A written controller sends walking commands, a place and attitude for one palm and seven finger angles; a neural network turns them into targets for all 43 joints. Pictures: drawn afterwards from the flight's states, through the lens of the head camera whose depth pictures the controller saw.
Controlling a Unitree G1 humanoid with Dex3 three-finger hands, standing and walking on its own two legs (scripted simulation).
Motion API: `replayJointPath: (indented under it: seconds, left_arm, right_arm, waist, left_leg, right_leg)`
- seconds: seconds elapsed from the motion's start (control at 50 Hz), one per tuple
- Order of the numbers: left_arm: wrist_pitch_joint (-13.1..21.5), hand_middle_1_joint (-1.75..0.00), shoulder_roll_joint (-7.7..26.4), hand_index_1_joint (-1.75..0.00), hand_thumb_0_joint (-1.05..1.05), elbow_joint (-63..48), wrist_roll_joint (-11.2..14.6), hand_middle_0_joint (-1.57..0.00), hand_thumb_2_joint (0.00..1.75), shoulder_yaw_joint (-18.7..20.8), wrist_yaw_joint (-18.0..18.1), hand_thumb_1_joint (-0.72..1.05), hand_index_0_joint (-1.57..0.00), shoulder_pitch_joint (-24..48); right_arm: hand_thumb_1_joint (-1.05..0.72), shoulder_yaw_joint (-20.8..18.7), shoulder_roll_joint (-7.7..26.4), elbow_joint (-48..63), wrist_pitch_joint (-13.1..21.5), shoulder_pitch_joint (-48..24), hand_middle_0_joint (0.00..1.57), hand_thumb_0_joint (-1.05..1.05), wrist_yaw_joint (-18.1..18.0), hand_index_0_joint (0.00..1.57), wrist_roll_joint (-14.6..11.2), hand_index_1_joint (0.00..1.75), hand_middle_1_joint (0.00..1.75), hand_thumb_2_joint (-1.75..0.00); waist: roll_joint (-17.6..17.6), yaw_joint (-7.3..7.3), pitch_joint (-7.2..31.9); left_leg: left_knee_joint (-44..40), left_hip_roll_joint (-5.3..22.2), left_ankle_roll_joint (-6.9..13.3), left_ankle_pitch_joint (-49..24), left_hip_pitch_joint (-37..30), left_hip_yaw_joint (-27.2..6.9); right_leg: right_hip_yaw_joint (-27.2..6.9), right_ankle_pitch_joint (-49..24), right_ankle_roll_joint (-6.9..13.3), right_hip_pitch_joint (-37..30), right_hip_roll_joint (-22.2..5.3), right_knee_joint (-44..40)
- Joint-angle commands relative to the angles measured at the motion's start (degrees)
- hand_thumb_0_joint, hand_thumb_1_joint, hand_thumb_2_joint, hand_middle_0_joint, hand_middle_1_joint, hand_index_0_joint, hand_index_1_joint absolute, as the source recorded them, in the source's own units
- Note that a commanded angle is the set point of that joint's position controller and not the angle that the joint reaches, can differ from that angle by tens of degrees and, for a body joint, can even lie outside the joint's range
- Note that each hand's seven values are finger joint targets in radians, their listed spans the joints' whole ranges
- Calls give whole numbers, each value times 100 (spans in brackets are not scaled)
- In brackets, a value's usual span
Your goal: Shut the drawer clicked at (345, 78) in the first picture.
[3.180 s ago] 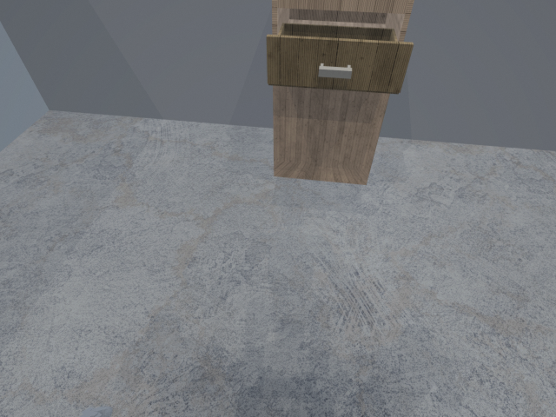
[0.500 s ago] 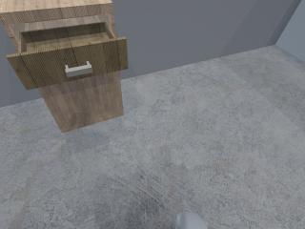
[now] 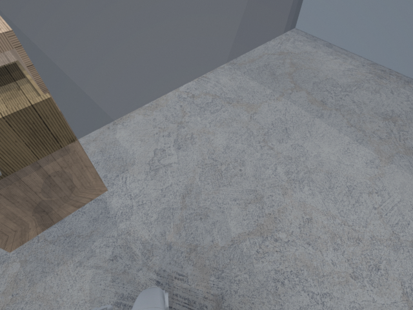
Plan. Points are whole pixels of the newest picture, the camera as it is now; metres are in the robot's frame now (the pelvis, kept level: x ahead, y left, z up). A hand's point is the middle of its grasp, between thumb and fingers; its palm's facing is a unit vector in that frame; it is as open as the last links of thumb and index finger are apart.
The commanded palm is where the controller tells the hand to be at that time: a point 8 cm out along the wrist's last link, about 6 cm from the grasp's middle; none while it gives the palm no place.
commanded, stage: turn to face it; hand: left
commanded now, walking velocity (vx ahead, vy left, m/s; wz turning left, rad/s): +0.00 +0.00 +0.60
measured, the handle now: out of the picture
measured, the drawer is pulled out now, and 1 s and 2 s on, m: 0.28 0.28 0.28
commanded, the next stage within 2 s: take the last steps up to it in 1.10 s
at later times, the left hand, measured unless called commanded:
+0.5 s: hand out of the picture +0.09 +0.26 -0.17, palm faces +0.26 -0.94 -0.20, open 7.4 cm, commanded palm none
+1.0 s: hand out of the picture +0.06 +0.19 -0.14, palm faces +0.50 -0.82 -0.28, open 7.4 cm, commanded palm none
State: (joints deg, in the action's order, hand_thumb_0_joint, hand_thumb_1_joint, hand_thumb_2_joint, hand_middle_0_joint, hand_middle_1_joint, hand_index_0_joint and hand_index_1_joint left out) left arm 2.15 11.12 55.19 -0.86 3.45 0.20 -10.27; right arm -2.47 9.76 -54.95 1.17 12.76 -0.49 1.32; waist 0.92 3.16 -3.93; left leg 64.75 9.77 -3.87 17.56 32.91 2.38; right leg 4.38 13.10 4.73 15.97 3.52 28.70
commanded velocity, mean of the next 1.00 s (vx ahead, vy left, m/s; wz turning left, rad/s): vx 0.00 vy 0.00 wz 0.54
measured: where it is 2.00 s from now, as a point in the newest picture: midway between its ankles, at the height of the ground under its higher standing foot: outside the picture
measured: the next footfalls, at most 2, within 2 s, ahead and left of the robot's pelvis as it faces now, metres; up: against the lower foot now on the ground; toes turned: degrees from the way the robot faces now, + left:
left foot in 0.18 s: +0.17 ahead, +0.14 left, +0.00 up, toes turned +11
right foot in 0.76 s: +0.16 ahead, -0.10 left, +0.00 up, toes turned +21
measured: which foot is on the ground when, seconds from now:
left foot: up 0.00-0.16, down 0.18-0.76, up 0.78-1.00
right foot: down 0.00-0.20, up 0.22-0.74, down 0.76-1.00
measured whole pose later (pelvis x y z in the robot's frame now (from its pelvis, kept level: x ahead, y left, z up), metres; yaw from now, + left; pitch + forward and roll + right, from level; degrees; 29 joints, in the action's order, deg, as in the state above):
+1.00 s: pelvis +0.08 -0.03 +0.01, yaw +31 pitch -2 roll +3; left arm -0.7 10.2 50.9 -1.1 1.6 1.3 -12.5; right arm -5.4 15.1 -54.0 -5.0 12.8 1.5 1.3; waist 1.4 1.6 -2.7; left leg 63.0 1.2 -4.1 21.6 28.1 -0.3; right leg 8.3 16.2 1.3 11.2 -5.3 29.2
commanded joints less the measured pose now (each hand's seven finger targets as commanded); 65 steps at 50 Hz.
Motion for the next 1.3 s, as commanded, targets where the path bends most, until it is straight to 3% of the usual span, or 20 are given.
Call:
replayJointPath:
  seconds: [0.0,0.06,0.14,0.18,0.2,0.28,0.56,0.68,0.7,0.72,0.74,0.8,0.84,0.96,1.1,1.14,1.16,1.18,1.2,1.28]
  left_arm:
    - [142,-30,604,-30,0,-127,-33,-20,90,62,80,90,-20,-326]
    - [91,-30,633,-30,0,4,-21,-20,90,-1,100,90,-20,-491]
    - [-64,-30,706,-30,0,66,22,-20,90,26,162,90,-20,-620]
    - [-143,-30,373,-30,0,-74,85,-20,90,-14,161,90,-20,-984]
    - [-179,-30,495,-30,0,-158,37,-20,90,-25,196,90,-20,-752]
    - [-246,-30,530,-30,0,-177,-15,-20,90,124,98,90,-20,-419]
    - [-365,-30,547,-30,0,-630,14,-20,90,193,133,90,-20,42]
    - [-353,-30,675,-30,0,-616,71,-20,90,212,184,90,-20,-611]
    - [-312,-30,845,-30,0,-598,45,-20,90,239,205,90,-20,-767]
    - [-270,-30,1295,-30,0,-661,-37,-20,90,335,245,90,-20,-849]
    - [-303,-30,1618,-30,0,-851,-70,-20,90,308,234,90,-20,-487]
    - [-242,-30,1035,-30,0,-1073,-5,-20,90,177,235,90,-20,451]
    - [-172,-30,883,-30,0,-1015,-17,-20,90,120,212,90,-20,307]
    - [-186,-30,1151,-30,0,-679,-62,-20,90,154,184,90,-20,-624]
    - [-231,-30,1347,-30,0,-367,-103,-20,90,223,169,90,-20,-820]
    - [-260,-30,1297,-30,0,-311,-33,-20,90,219,166,90,-20,-697]
    - [-287,-30,1098,-30,0,-352,23,-20,90,178,147,90,-20,-740]
    - [-308,-30,723,-30,0,-499,35,-20,90,76,110,90,-20,-791]
    - [-357,-30,661,-30,0,-585,-24,-20,90,-21,141,90,-20,-493]
    - [-344,-30,699,-30,0,-146,-39,-20,90,32,5,90,-20,-412]
  right_arm:
    - [-90,-10,202,-13,-43,639,20,0,17,20,-24,30,30,-90]
    - [-90,40,195,30,-5,104,20,0,35,20,-66,30,30,-90]
    - [-90,-15,564,-56,4,343,20,0,58,20,-19,30,30,-90]
    - [-90,-170,1322,24,-48,644,20,0,27,20,29,30,30,-90]
    - [-90,-176,1376,15,-82,674,20,0,-38,20,10,30,30,-90]
    - [-90,-168,1102,309,-97,-59,20,0,-56,20,-5,30,30,-90]
    - [-90,-438,1332,420,-223,238,20,0,-9,20,5,30,30,-90]
    - [-90,-502,1388,628,-333,-149,20,0,38,20,-2,30,30,-90]
    - [-90,-488,1256,682,-344,-228,20,0,66,20,-43,30,30,-90]
    - [-90,-449,878,773,-361,-127,20,0,88,20,-89,30,30,-90]
    - [-90,-430,778,904,-340,-121,20,0,77,20,-27,30,30,-90]
    - [-90,-467,959,636,-468,75,20,0,172,20,28,30,30,-90]
    - [-90,-406,850,552,-482,163,20,0,200,20,25,30,30,-90]
    - [-90,-280,782,673,-491,-560,20,0,182,20,-2,30,30,-90]
    - [-90,-142,686,589,-364,-643,20,0,121,20,-100,30,30,-90]
    - [-90,-138,794,456,-281,-280,20,0,102,20,-86,30,30,-90]
    - [-90,-206,1163,414,-215,-86,20,0,85,20,-55,30,30,-90]
    - [-90,-313,1676,401,-191,40,20,0,65,20,-13,30,30,-90]
    - [-90,-306,1859,357,-264,203,20,0,46,20,-37,30,30,-90]
    - [-90,-111,1170,251,-119,-198,20,0,-81,20,-10,30,30,-90]
  waist:
    - [-759,-85,632]
    - [-797,-311,442]
    - [-219,-188,429]
    - [1734,-197,709]
    - [1799,-114,726]
    - [483,-307,550]
    - [821,-81,732]
    - [857,-420,766]
    - [537,-529,708]
    - [-778,-563,623]
    - [-1711,-502,320]
    - [-887,-8,-91]
    - [-949,-51,-106]
    - [-1094,-510,96]
    - [-1527,-572,601]
    - [-1253,-329,793]
    - [-371,-210,1048]
    - [1245,-156,1090]
    - [1225,-28,990]
    - [1022,-253,87]
  left_leg:
    - [-1142,-163,51,-252,-603,130]
    - [-2087,-424,146,-337,-1008,187]
    - [-3509,-474,318,-1853,-2260,69]
    - [-4304,1268,1433,-3892,-3045,-2198]
    - [-4615,1362,1728,-3372,-2828,-2681]
    - [-4838,619,1440,-1657,-2157,-1778]
    - [-4725,191,1453,-1139,-2219,-2482]
    - [-4550,-229,1113,-570,-1227,-2733]
    - [-4197,-468,866,-290,-626,-2525]
    - [-2896,-1108,429,741,423,-1635]
    - [-1314,-1567,143,1270,716,-630]
    - [400,-983,185,497,79,-637]
    - [630,-900,63,198,68,-401]
    - [-523,-819,-49,663,-167,-97]
    - [-2603,-1019,137,790,-1372,286]
    - [-4036,-972,233,-318,-2346,302]
    - [-4438,-372,435,-1359,-3339,-231]
    - [-4365,1090,1083,-3477,-4027,-1830]
    - [-4342,1482,1518,-4046,-3625,-1879]
    - [-4890,484,1344,-1787,-2791,-1193]
  right_leg:
    - [-693,-2857,514,-297,-1522,-1036]
    - [-602,-2734,380,-471,-1638,-1019]
    - [-150,-1924,-125,-366,-1503,75]
    - [403,2140,-733,894,-567,2148]
    - [-121,2598,-744,1114,-571,3060]
    - [-452,1332,-798,1355,-843,3624]
    - [-498,1187,-925,1106,-574,2131]
    - [-432,637,-731,-557,-332,224]
    - [-620,373,-628,-1249,-576,-685]
    - [-1938,1320,-182,-1793,-1902,-1608]
    - [-2898,1545,376,-997,-3135,-1991]
    - [-1471,319,182,310,-2323,-1598]
    - [-782,-580,127,50,-2067,-1275]
    - [-586,-1641,280,-789,-2229,-976]
    - [-408,-2870,245,-1141,-2269,-405]
    - [-87,-2583,-154,-821,-2058,151]
    - [208,-1656,-466,-86,-1795,846]
    - [441,1232,-840,1355,-1163,1750]
    - [80,2351,-837,1398,-1072,2463]
    - [-255,1161,-784,1639,-927,3494]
